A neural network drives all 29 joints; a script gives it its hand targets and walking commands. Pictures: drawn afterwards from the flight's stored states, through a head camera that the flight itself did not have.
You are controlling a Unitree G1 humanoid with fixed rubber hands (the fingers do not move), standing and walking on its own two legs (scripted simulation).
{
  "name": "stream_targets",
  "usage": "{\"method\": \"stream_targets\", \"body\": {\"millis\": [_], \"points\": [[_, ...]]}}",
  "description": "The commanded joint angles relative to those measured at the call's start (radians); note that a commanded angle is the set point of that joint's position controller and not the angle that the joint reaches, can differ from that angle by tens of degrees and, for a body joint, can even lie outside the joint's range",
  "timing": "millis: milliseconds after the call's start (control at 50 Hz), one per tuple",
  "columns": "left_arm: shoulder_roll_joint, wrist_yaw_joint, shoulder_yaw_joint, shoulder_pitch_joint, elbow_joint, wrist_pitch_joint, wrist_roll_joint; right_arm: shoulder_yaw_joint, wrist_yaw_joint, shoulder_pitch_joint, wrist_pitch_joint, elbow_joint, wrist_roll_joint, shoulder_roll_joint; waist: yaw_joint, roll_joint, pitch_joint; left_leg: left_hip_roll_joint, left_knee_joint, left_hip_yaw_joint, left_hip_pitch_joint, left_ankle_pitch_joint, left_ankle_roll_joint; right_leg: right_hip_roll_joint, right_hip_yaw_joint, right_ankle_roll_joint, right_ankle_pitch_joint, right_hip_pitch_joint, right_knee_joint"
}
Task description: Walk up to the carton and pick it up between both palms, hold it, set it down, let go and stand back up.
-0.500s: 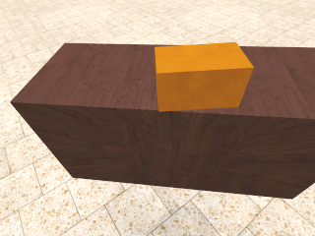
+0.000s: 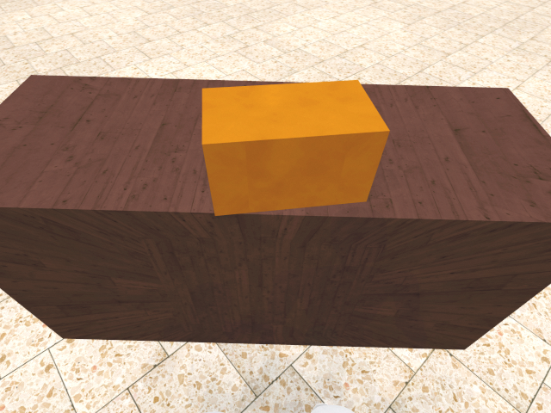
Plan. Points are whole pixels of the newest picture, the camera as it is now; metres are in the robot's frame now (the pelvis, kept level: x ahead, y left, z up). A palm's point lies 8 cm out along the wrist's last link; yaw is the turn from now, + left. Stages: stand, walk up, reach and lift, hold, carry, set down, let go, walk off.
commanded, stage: walk up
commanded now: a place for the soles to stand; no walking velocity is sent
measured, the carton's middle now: (287, 147) +0.58 -0.01 +0.06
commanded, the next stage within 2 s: none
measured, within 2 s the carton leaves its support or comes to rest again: neither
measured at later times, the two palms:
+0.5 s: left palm out of the picture +0.11 +0.32 -0.12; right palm out of the picture +0.14 -0.29 -0.06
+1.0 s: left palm (124, 400) +0.18 +0.24 -0.10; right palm (511, 402) +0.17 -0.36 -0.12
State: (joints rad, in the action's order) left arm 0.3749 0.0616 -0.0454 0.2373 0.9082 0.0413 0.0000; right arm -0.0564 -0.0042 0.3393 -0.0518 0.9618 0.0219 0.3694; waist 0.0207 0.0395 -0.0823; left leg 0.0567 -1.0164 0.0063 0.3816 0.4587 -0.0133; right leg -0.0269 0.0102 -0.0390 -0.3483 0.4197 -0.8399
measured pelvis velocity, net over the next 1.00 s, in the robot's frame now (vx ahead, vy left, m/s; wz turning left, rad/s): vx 0.13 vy -0.06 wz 0.04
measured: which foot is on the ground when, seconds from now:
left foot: up 0.00-0.32, down 0.34-0.78, up 0.80-1.00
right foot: down 0.00-0.36, up 0.38-0.76, down 0.78-1.00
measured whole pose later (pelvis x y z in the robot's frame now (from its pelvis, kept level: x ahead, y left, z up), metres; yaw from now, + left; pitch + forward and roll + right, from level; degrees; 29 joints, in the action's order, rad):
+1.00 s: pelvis +0.13 -0.06 +0.00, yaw +2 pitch -6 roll -1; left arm 0.32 0.02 -0.05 0.24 0.94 0.04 0.00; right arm -0.05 -0.02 0.28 -0.03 0.96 0.02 0.38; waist 0.01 -0.06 -0.11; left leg 0.05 -1.13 0.02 0.37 0.46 0.01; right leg -0.06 0.04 -0.04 -0.34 0.36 -0.79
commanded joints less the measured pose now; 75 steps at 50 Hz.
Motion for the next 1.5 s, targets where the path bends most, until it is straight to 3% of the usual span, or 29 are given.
{"method": "stream_targets", "body": {"millis": [0,80,200,260,300,320,340,360,420,500,580,700,740,760,780,800,820,860,980,1120,1140,1180,1220,1240,1320,1380,1420,1440,1480], "points": [[0.33,-0.036,-0.125,0.05,-0.059,0.023,0.015,-0.055,-0.016,-0.032,-0.018,-0.063,-0.021,0.301,-0.037,0.023,-0.103,0.019,-0.224,0.056,0.392,-0.062,-0.012,0.308,-0.65,-0.012,-0.482,-0.207,0.697],[0.283,-0.041,-0.114,0.057,-0.031,0.027,0.013,-0.061,-0.007,-0.015,-0.019,-0.071,-0.005,0.269,-0.036,0.158,-0.1,0.034,-0.087,0.046,0.266,-0.049,-0.024,0.271,-0.517,-0.086,-0.189,-0.207,0.631],[0.281,-0.045,-0.121,0.135,-0.032,0.027,0.009,-0.054,-0.017,-0.123,-0.021,-0.091,0.003,0.252,-0.101,0.174,0.003,0.006,0.066,-0.01,0.309,0.028,-0.03,0.273,-0.436,-0.109,0.19,-0.433,0.511],[0.283,-0.043,-0.111,0.11,-0.033,0.01,0.027,-0.065,-0.022,-0.121,-0.035,-0.095,0.007,0.27,-0.078,0.131,-0.003,0.003,0.157,-0.01,0.234,0.133,-0.047,0.318,-0.481,-0.165,0.131,-0.341,0.487],[0.283,-0.032,-0.099,0.03,-0.071,0.002,0.027,-0.062,-0.029,-0.022,-0.059,-0.082,-0.001,0.243,-0.012,0.111,0.021,-0.001,0.385,-0.047,0.018,0.016,-0.071,0.263,-0.312,-0.205,0.251,-0.199,0.327],[0.237,-0.031,-0.079,-0.043,-0.083,-0.005,0.019,-0.076,-0.034,0.117,-0.078,-0.045,-0.001,0.235,0.082,0.067,0.07,-0.024,0.543,0.006,-0.3,-0.095,-0.095,0.181,-0.202,-0.144,0.329,0.01,0.134],[0.144,-0.023,-0.062,-0.057,-0.102,0.001,0.014,-0.117,-0.048,0.24,-0.091,-0.023,0.017,0.355,0.136,-0.192,0.168,0.19,0.705,0.421,-0.537,0.118,-0.153,0.029,-0.048,-0.049,0.272,0.234,-0.196],[0.156,-0.026,-0.061,-0.077,-0.112,-0.002,0.025,-0.125,-0.05,0.182,-0.081,-0.044,0.008,0.441,0.1,-0.242,0.153,0.399,0.813,0.763,-0.5,0.205,-0.21,-0.023,-0.056,0.0,-0.156,0.413,-0.314],[0.221,-0.024,-0.077,-0.046,-0.05,-0.011,0.031,-0.107,-0.051,0.061,-0.077,-0.06,-0.009,0.35,0.034,-0.055,0.006,0.319,0.693,0.539,-0.394,-0.086,-0.2,0.062,-0.135,0.002,-0.063,0.434,-0.367],[0.199,-0.004,-0.077,0.013,-0.025,-0.016,0.033,-0.084,-0.039,0.031,-0.08,-0.077,-0.016,0.304,0.007,-0.203,0.065,0.24,0.628,0.296,-0.342,-0.388,-0.146,0.082,-0.113,0.024,0.006,0.299,-0.241],[0.217,-0.01,-0.082,-0.036,-0.057,-0.024,0.051,-0.081,-0.044,0.067,-0.085,-0.071,-0.019,0.314,0.014,-0.178,0.064,0.273,0.571,0.307,-0.42,-0.478,-0.207,0.093,-0.125,0.035,0.006,0.362,-0.183],[0.231,0.004,-0.091,-0.072,-0.103,-0.015,0.042,-0.093,-0.038,-0.01,-0.066,-0.108,-0.005,0.356,0.011,-0.319,0.091,0.295,0.553,0.305,-0.268,-0.187,-0.232,0.123,-0.088,0.018,-0.135,0.157,0.021],[0.228,-0.013,-0.098,0.104,-0.032,-0.002,0.031,-0.086,-0.034,-0.16,-0.051,-0.144,0.003,0.34,-0.109,-0.272,0.092,0.23,0.397,0.166,0.003,-0.192,-0.159,0.105,-0.058,0.006,-0.023,-0.171,0.242],[0.253,-0.024,-0.124,0.206,0.017,0.008,0.036,-0.051,-0.035,-0.12,-0.039,-0.135,0.015,0.242,-0.148,-0.061,0.171,0.123,0.116,0.05,0.177,-0.134,-0.103,0.066,-0.093,0.032,0.006,-0.441,0.278],[0.327,-0.041,-0.145,0.232,0.012,0.004,0.042,-0.01,-0.036,-0.057,-0.026,-0.124,0.004,0.133,-0.141,0.248,0.114,-0.03,-0.174,-0.034,0.399,0.131,-0.047,0.19,-0.379,0.031,-0.27,-0.459,0.44],[0.402,-0.049,-0.139,0.176,-0.025,0.006,0.019,-0.023,-0.05,-0.058,-0.005,-0.12,-0.007,0.197,-0.112,0.18,0.056,-0.092,-0.222,0.083,0.383,0.119,-0.01,0.347,-0.81,0.038,-0.448,-0.25,0.73],[0.391,-0.05,-0.132,0.087,-0.043,0.009,0.017,-0.046,-0.053,-0.066,0.006,-0.096,-0.017,0.293,-0.079,0.014,-0.043,-0.058,-0.24,0.137,0.319,0.045,-0.006,0.349,-0.834,0.067,-0.49,-0.122,0.761],[0.343,-0.06,-0.12,-0.006,-0.047,0.016,0.004,-0.053,-0.034,-0.014,0.006,-0.044,-0.016,0.318,-0.017,0.013,-0.062,0.012,-0.225,0.051,0.289,-0.038,0.001,0.31,-0.66,-0.008,-0.437,-0.158,0.663],[0.263,-0.069,-0.107,0.041,-0.024,0.039,0.0,-0.054,-0.019,-0.01,0.019,-0.031,0.003,0.256,-0.017,0.112,-0.014,0.028,-0.083,0.075,0.225,-0.057,-0.018,0.281,-0.516,-0.04,0.008,-0.259,0.558],[0.3,-0.07,-0.107,0.017,-0.036,0.012,0.022,-0.062,-0.018,-0.081,0.015,-0.052,0.02,0.265,-0.047,0.164,0.014,-0.002,0.132,0.034,0.133,0.179,-0.045,0.305,-0.506,-0.164,-0.272,-0.189,0.54],[0.307,-0.066,-0.109,0.006,-0.04,0.012,0.023,-0.062,-0.021,-0.024,0.006,-0.031,0.021,0.241,-0.018,0.163,0.029,0.0,0.194,0.011,0.038,0.137,-0.064,0.312,-0.464,-0.194,-0.149,-0.107,0.473],[0.224,-0.064,-0.075,-0.117,-0.059,0.001,0.01,-0.076,-0.023,0.094,-0.017,0.012,0.035,0.235,0.073,0.064,0.084,-0.003,0.421,0.022,-0.275,-0.078,-0.088,0.235,-0.299,-0.116,-0.018,0.128,0.298],[0.123,-0.068,-0.045,-0.149,-0.069,-0.007,0.006,-0.088,-0.03,0.042,-0.032,-0.021,0.031,0.368,0.077,-0.299,0.004,0.34,0.813,0.67,-0.252,0.325,-0.199,-0.022,-0.024,0.015,-0.221,0.387,-0.107],[0.201,-0.08,-0.053,-0.137,-0.033,-0.012,0.008,-0.082,-0.029,-0.021,-0.033,-0.045,0.026,0.359,0.049,-0.142,-0.06,0.335,0.828,0.697,-0.191,0.306,-0.184,-0.018,-0.143,-0.004,-0.193,0.344,-0.165],[0.193,-0.065,-0.061,-0.032,0.017,0.023,0.009,-0.058,-0.021,-0.102,-0.032,-0.051,0.017,0.251,-0.002,-0.254,0.061,0.22,0.611,0.376,-0.313,-0.238,-0.198,0.051,-0.046,0.012,-0.183,0.19,-0.066],[0.188,-0.068,-0.058,-0.037,-0.001,0.034,0.004,-0.059,-0.016,-0.08,-0.015,-0.071,0.014,0.262,0.007,-0.249,0.105,0.207,0.541,0.312,-0.305,-0.362,-0.197,0.046,-0.018,0.012,-0.175,0.091,0.059],[0.164,-0.073,-0.052,0.001,0.0,0.052,0.005,-0.051,-0.01,-0.141,-0.013,-0.078,0.0,0.246,-0.044,-0.217,0.112,0.179,0.434,0.204,-0.234,-0.524,-0.152,0.051,-0.021,-0.009,0.065,-0.069,0.301],[0.217,-0.08,-0.058,0.055,0.015,0.059,0.019,-0.044,-0.006,-0.163,-0.002,-0.101,-0.014,0.226,-0.057,-0.193,0.189,0.136,0.3,0.128,-0.132,-0.46,-0.1,0.083,-0.111,-0.013,0.154,-0.259,0.374],[0.346,-0.09,-0.084,0.087,0.022,0.065,0.016,-0.021,-0.016,-0.18,0.02,-0.124,-0.012,0.167,-0.064,0.069,0.131,-0.036,0.066,0.01,0.264,0.124,-0.026,0.355,-0.64,-0.162,0.09,-0.392,0.5]]}}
